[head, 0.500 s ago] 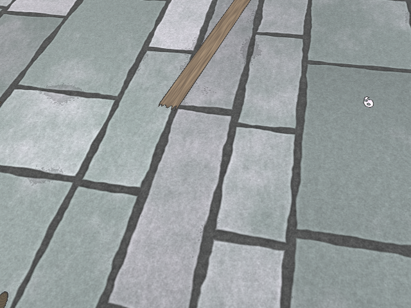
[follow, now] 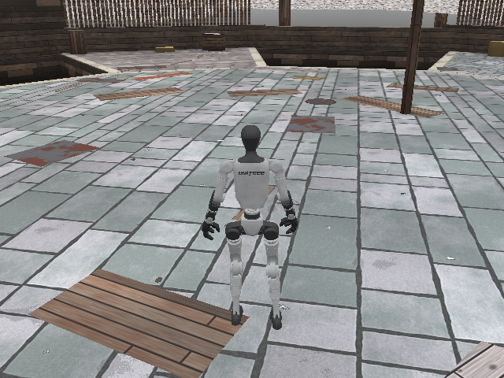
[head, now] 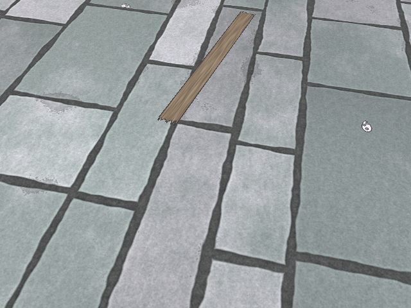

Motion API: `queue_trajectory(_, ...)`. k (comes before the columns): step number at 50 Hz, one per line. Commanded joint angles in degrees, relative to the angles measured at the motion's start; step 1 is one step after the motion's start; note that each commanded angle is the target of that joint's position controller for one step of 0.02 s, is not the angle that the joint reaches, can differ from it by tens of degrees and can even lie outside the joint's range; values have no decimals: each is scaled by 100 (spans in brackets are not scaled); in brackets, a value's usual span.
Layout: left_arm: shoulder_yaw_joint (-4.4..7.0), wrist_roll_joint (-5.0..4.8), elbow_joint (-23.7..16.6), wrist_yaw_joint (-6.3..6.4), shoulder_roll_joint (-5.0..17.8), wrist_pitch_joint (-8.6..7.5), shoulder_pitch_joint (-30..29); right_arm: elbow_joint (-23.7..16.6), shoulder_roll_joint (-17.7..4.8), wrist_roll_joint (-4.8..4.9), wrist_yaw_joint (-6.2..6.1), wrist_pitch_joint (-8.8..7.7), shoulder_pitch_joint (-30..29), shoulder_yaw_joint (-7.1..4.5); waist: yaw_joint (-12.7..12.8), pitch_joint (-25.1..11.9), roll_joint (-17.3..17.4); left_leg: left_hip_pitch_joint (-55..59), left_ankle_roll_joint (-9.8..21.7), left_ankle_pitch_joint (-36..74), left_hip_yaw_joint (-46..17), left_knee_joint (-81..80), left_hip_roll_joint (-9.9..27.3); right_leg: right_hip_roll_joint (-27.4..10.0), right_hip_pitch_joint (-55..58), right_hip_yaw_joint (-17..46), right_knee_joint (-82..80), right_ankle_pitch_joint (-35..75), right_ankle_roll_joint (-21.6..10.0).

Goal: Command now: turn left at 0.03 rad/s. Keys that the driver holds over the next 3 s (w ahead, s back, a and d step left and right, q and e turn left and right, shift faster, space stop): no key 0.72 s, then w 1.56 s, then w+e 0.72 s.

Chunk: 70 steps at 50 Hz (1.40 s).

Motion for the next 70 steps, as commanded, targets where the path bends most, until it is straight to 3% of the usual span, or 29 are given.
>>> queue_trajectory(1, 128, -5, -67, 47, 627, -16, 124, -157, -799, 5, -21, -77, -71, -191, 19, -350, 183, 413, 233, 2277, -601, -446, 597, -17, -169, -41, -206, 1246, -38)
queue_trajectory(18, 68, -9, 490, 80, 512, -67, 389, 565, -739, 22, -106, -26, 5, -136, -20, -89, 121, 228, 110, 1247, -341, -542, 375, 56, -420, -112, -285, 941, -90)
queue_trajectory(36, -45, -5, 723, 81, 226, -118, 849, 1068, -580, 43, -155, 21, 165, -78, -53, 51, 47, 104, -4, 972, -181, -479, 277, 147, -649, -144, -270, 740, -177)
queue_trajectory(37, -61, -10, 782, 86, 152, -113, 971, 1133, -529, 42, -162, 29, 251, -65, -51, -69, 69, 140, 3, 335, -137, -519, 225, 216, -611, -218, -269, 220, -197)
queue_trajectory(39, -40, -60, 739, 118, 192, -97, 960, 1170, -634, 98, -183, 45, 314, -109, -76, 167, 122, -223, 125, -1697, -115, -499, 119, 356, -901, -295, -69, -1268, -370)
queue_trajectory(40, -33, -69, 669, 130, 213, -113, 918, 1156, -651, 106, -183, 22, 324, -120, -83, 408, 157, -507, 207, -2383, -224, -547, 176, 338, -1140, -225, -22, -1849, -475)
queue_trajectory(42, -47, -91, 592, 113, 125, -223, 976, 1128, -642, 138, -152, -104, 392, -132, -81, 693, 255, -706, 365, -2738, -526, -616, 390, 232, -1448, -59, 81, -2075, -636)
queue_trajectory(46, -59, -140, 473, -18, -31, -498, 1064, 1143, -693, 216, -58, -354, 719, -178, -126, 580, 434, -426, 702, -2639, -1240, -739, 810, 216, -1587, 39, 468, -1570, -799)
queue_trajectory(48, -57, -162, 454, -75, -75, -609, 1227, 1065, -686, 231, -26, -426, 619, -176, -6, 564, 480, -554, 781, -2346, -1380, -738, 875, 236, -1308, 88, 454, -1285, -914)
queue_trajectory(49, -41, -175, 499, -94, -38, -655, 1448, 975, -628, 238, -11, -465, 435, -158, 122, 580, 339, -829, 720, -2012, -1157, -497, 730, 183, -962, 259, 241, -1260, -1023)
queue_trajectory(50, 7, -212, 629, -102, 103, -692, 1918, 814, -484, 239, 5, -531, 77, -114, 349, 598, -65, -1490, 532, -1469, -587, 164, 382, -12, -264, 711, -165, -1266, -1210)
queue_trajectory(51, 142, -268, 873, -114, 537, -705, 2642, 586, -225, 206, 42, -664, -290, -51, 562, 548, -1065, -2492, 234, -578, 277, 1487, -129, -605, 800, 1815, -701, -731, -1515)
queue_trajectory(52, 228, -234, 984, -160, 801, -706, 3096, 365, -248, 182, 86, -795, -649, -31, 751, 633, -1599, -3721, 130, -1072, 449, 2571, -31, -1624, 1596, 3167, -1069, 405, -1918)
queue_trajectory(53, 179, -114, 977, -168, 582, -715, 3199, 240, -407, 200, 130, -859, -972, -66, 789, 733, -1109, -4673, 160, -1910, 155, 3568, 211, -1968, 2060, 3501, -973, 1319, -2071)
queue_trajectory(54, 147, -32, 949, -171, 437, -695, 3141, 177, -380, 259, 172, -881, -993, -63, 681, 646, -774, -5221, 226, -1862, 36, 4194, 455, -1961, 2448, 3210, -789, 1846, -2003)
queue_trajectory(55, 112, -9, 876, -173, 337, -644, 3044, 121, -326, 271, 197, -880, -953, -44, 611, 456, -541, -5515, 268, -1599, 104, 4556, 594, -1858, 2666, 2807, -883, 2110, -1918)
queue_trajectory(56, 94, -47, 817, -153, 336, -588, 2853, 52, -248, 303, 226, -868, -962, -15, 507, 551, -583, -5506, 251, -1407, 95, 4399, 800, -1879, 2432, 2431, -997, 2322, -1799)
queue_trajectory(58, -3, -87, 568, -68, 27, -485, 2112, -152, -164, 258, 278, -814, -1091, 41, 231, 787, -520, -4529, 108, -661, 205, 3051, 962, -1358, 1269, 1492, -1617, 1769, -1351)
queue_trajectory(60, 38, -81, 278, 21, 265, -482, 1563, -176, -24, 141, 350, -754, -1031, 103, 58, 489, -547, -2049, -54, 949, 650, 1567, 524, -577, -396, 411, -2014, 1484, -1112)
queue_trajectory(61, 145, -99, 305, 30, 648, -521, 1758, -179, -108, 151, 356, -709, -930, 79, 26, 373, -853, -1168, -121, 1328, 770, 1408, 348, -724, -774, 400, -2176, 1506, -1192)
queue_trajectory(62, 209, -153, 320, 30, 825, -543, 1749, -170, -322, 190, 321, -650, -712, 4, -170, 357, -920, -796, -120, 1464, 671, 1233, 304, -868, -699, 410, -2157, 1643, -1163)
queue_trajectory(64, 219, -175, 384, 18, 686, -516, 1800, -132, -674, 214, 226, -575, -414, -161, -461, 170, -802, -502, 65, 1178, 666, 854, 154, -895, -27, 194, -1399, 2997, -936)
queue_trajectory(65, 212, -121, 385, -1, 639, -461, 1811, 37, -840, 238, 187, -546, 192, -279, -783, -192, -681, 96, 228, 1028, 708, 768, 41, -844, 125, 34, -437, 3957, -804)
queue_trajectory(66, 188, -57, 338, -8, 576, -414, 1841, 257, -995, 261, 166, -506, 918, -389, -1120, -628, -580, 994, 354, 999, 711, 687, 53, -698, -139, -96, 714, 4213, -659)
queue_trajectory(67, 56, 110, 190, -15, 168, -395, 2047, 419, -1452, 197, 113, -455, 1668, -498, -1216, -1249, 426, 2262, 684, 220, -797, 575, 1188, -319, -1234, -230, 2702, 2503, -486)
queue_trajectory(68, -170, -37, 149, -52, -886, -530, 2973, 514, -1819, 41, 220, -497, 1876, -486, -579, -2154, 2365, 3068, 1649, -1228, -4105, -1080, 2481, 756, -2508, 231, 4702, -1391, -334)
queue_trajectory(69, -29, -246, 90, -84, -222, -677, 2453, 475, -1231, 119, 274, -568, 1429, -343, -607, -1452, 1632, 2445, 1499, -1870, -4718, -1856, 2413, 502, -3131, 634, 5479, -1283, -468)
queue_trajectory(70, 61, -372, -130, -107, 119, -742, 1731, 395, -929, 152, 281, -631, 883, -270, -508, -566, 1102, 1632, 1267, -1551, -3724, -1740, 2326, 161, -3529, 437, 5580, -777, -642)
Next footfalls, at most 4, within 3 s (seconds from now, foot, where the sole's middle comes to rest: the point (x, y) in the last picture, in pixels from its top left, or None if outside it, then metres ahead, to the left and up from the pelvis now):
1.34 left None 0.34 0.12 -0.77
1.90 right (248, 264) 0.66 -0.12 -0.77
2.44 left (184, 189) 0.97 0.12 -0.77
2.98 right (256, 148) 1.20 -0.19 -0.77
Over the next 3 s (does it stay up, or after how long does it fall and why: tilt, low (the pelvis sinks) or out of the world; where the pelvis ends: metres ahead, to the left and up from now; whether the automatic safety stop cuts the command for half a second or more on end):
stays up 1.09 -0.06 -0.02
